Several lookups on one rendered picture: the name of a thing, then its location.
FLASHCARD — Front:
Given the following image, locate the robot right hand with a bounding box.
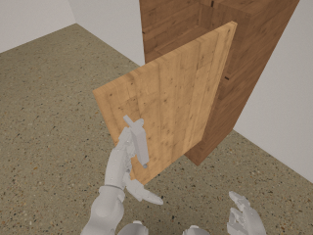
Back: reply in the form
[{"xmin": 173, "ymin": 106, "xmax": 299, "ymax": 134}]
[{"xmin": 227, "ymin": 191, "xmax": 267, "ymax": 235}]

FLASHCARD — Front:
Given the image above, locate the robot left hand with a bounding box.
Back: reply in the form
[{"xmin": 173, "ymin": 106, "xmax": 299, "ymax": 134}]
[{"xmin": 104, "ymin": 118, "xmax": 163, "ymax": 206}]

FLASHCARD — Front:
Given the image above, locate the robot left forearm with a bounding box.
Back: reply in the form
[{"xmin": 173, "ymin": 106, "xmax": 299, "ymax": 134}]
[{"xmin": 80, "ymin": 184, "xmax": 125, "ymax": 235}]

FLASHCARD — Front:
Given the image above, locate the left robot thigh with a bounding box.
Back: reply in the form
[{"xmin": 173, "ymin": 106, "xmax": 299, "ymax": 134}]
[{"xmin": 117, "ymin": 223, "xmax": 149, "ymax": 235}]

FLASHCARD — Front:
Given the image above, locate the handle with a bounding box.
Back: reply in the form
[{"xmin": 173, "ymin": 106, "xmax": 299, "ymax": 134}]
[{"xmin": 123, "ymin": 115, "xmax": 150, "ymax": 165}]

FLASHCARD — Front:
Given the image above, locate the cupboard door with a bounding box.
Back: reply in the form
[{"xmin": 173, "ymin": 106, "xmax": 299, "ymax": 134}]
[{"xmin": 92, "ymin": 21, "xmax": 238, "ymax": 185}]

